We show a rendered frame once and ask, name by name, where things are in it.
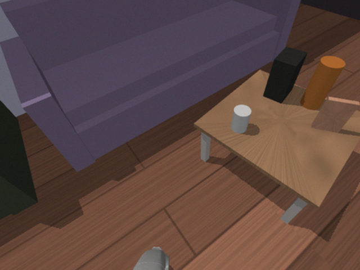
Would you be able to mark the coffee table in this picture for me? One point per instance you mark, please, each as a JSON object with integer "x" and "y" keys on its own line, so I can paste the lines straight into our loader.
{"x": 280, "y": 141}

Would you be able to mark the sofa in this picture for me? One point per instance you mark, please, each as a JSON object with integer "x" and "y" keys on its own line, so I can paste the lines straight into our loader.
{"x": 94, "y": 74}

